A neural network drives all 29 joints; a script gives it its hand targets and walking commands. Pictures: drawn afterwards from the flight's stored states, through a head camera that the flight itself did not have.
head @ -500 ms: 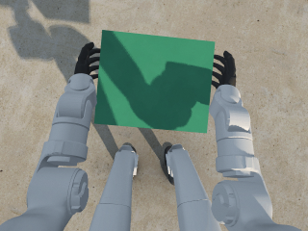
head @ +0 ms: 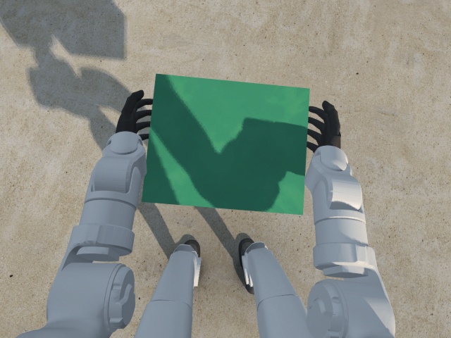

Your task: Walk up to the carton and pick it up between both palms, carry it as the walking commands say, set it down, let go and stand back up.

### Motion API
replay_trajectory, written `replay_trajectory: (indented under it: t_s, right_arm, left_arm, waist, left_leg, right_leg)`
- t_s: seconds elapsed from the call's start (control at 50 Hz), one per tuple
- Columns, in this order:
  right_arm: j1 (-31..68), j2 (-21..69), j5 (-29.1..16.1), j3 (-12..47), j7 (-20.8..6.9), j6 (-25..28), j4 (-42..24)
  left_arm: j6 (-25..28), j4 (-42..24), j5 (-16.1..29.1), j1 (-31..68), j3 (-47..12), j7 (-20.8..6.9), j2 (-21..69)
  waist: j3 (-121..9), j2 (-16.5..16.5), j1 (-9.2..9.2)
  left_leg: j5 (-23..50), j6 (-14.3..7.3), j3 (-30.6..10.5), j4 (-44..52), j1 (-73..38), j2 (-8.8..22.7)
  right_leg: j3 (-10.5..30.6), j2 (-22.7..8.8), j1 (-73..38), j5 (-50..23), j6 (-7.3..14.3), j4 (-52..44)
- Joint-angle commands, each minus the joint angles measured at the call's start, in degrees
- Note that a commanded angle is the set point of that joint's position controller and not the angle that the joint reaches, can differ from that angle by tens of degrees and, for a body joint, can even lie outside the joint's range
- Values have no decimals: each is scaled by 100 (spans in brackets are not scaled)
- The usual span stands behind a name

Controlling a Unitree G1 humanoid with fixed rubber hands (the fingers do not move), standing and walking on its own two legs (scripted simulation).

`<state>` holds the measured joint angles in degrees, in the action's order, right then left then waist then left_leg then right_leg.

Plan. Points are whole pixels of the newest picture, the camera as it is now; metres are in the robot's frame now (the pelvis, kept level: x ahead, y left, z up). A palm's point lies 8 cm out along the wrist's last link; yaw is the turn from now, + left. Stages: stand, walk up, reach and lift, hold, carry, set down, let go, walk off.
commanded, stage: reach and lift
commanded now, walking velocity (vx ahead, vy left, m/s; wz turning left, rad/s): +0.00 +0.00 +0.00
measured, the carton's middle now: (226, 152) +0.43 -0.01 -0.11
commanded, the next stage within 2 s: hold in 1.76 s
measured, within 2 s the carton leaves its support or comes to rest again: neither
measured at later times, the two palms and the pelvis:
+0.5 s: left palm (103, 109) +0.42 +0.15 +0.08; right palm (369, 120) +0.40 -0.18 +0.09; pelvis +0.10 +0.00 +0.05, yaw +0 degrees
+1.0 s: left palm (96, 113) +0.41 +0.15 +0.09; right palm (373, 118) +0.40 -0.18 +0.10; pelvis +0.13 +0.00 +0.06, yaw +0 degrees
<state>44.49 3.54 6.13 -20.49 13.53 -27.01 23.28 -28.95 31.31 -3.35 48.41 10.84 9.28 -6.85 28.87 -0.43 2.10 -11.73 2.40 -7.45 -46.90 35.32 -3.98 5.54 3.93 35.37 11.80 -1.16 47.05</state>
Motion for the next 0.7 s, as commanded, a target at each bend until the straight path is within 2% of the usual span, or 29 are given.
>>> replay_trajectory:
  t_s: [0.0,0.04,0.08,0.14,0.16,0.2,0.22,0.26,0.3,0.34,0.36,0.38,0.4,0.46,0.48,0.52,0.58,0.64,0.68]
  right_arm:
    - [4445,5780,-1285,4593,-3109,146,-746]
    - [4357,5818,-1261,4534,-3123,142,-626]
    - [4188,5821,-1175,4376,-3139,145,-448]
    - [3930,5948,-1064,4184,-3168,162,-172]
    - [3882,5985,-1089,4215,-3171,175,-263]
    - [3688,6000,-972,3925,-3182,162,54]
    - [3426,6034,-937,3810,-3189,143,128]
    - [2893,5898,-746,3249,-3234,67,759]
    - [2762,5818,-609,2717,-3321,23,1209]
    - [2628,5802,-582,2471,-3371,-64,1405]
    - [2533,5695,-501,2240,-3393,-114,1640]
    - [2433,5733,-537,2300,-3392,-157,1506]
    - [2290,5696,-485,2166,-3395,-211,1638]
    - [1920,5799,-574,2364,-3385,-353,1390]
    - [1737,5763,-533,2327,-3374,-415,1419]
    - [1438,5849,-628,2571,-3358,-499,1140]
    - [1204,5961,-832,3158,-3312,-629,391]
    - [936,6080,-988,3579,-3267,-747,-177]
    - [860,6021,-1075,3758,-3250,-818,-540]
  left_arm:
    - [620,-1856,1289,4530,-3390,-2757,6530]
    - [623,-1864,1264,4551,-3356,-2765,6535]
    - [605,-1708,1201,4398,-3304,-2778,6611]
    - [605,-1381,1128,4175,-3137,-2823,6746]
    - [613,-1419,1187,4108,-3179,-2841,6866]
    - [608,-995,1068,3844,-2859,-2898,6920]
    - [601,-944,1049,3679,-2824,-2911,7030]
    - [552,-371,799,3207,-2413,-2934,7070]
    - [527,183,529,2947,-1905,-2985,6897]
    - [510,345,411,2819,-1677,-3032,6762]
    - [485,468,314,2779,-1509,-3038,6656]
    - [452,331,363,2744,-1611,-3023,6747]
    - [407,340,296,2659,-1548,-3020,6671]
    - [258,66,317,2221,-1670,-2964,6712]
    - [180,70,277,2019,-1658,-2952,6723]
    - [79,-376,410,1861,-1943,-2927,6810]
    - [-82,-931,639,1457,-2411,-2914,6984]
    - [-216,-1406,874,1270,-2841,-2914,7102]
    - [-338,-1655,959,1135,-3036,-2908,7192]
  waist:
    - [-12365,163,-54]
    - [-12137,147,-86]
    - [-11718,185,-12]
    - [-10825,186,-31]
    - [-10775,155,1]
    - [-9790,142,-12]
    - [-9424,131,65]
    - [-7769,118,136]
    - [-6506,45,101]
    - [-5981,-22,89]
    - [-5592,49,87]
    - [-5716,84,95]
    - [-5521,149,90]
    - [-5537,193,-42]
    - [-5344,223,-35]
    - [-5427,294,-28]
    - [-5754,164,-44]
    - [-5914,142,37]
    - [-5837,193,40]
  left_leg:
    - [295,-181,562,742,-2553,-251]
    - [292,-186,562,835,-2561,-233]
    - [237,-178,547,956,-2548,-208]
    - [73,-195,562,1161,-2446,-167]
    - [194,-191,557,1214,-2570,-163]
    - [-33,-225,551,1385,-2385,-132]
    - [107,-216,541,1443,-2457,-118]
    - [-294,-225,466,1662,-2170,-23]
    - [-939,-312,425,1843,-1883,-4]
    - [-1156,-393,409,2031,-1933,-10]
    - [-1240,-409,390,2106,-1899,15]
    - [-1042,-397,381,2195,-2180,22]
    - [-878,-393,385,2261,-2200,45]
    - [-18,-371,413,2419,-2669,28]
    - [163,-356,416,2465,-2682,17]
    - [761,-320,398,2527,-2992,11]
    - [1573,-293,378,2632,-3432,-11]
    - [2168,-248,332,2721,-3750,-14]
    - [2337,-202,304,2773,-3834,-16]
  right_leg:
    - [-417,151,-2671,-392,134,-802]
    - [-407,142,-2672,-387,141,-878]
    - [-422,122,-2581,-365,155,-973]
    - [-418,89,-2533,-247,177,-1137]
    - [-422,90,-2688,-373,179,-1182]
    - [-401,57,-2515,-132,179,-1340]
    - [-413,74,-2522,-280,173,-1408]
    - [-434,71,-2108,47,202,-1660]
    - [-420,20,-1823,671,221,-1927]
    - [-421,-24,-1858,935,185,-2166]
    - [-405,-65,-1703,1024,187,-2246]
    - [-410,-72,-1893,787,174,-2319]
    - [-403,-94,-1884,601,167,-2372]
    - [-381,-88,-2295,-226,123,-2499]
    - [-377,-88,-2346,-395,120,-2546]
    - [-363,-59,-2551,-943,125,-2609]
    - [-344,-16,-2996,-1650,71,-2713]
    - [-342,42,-3207,-2118,25,-2794]
    - [-339,67,-3267,-2137,30,-2870]
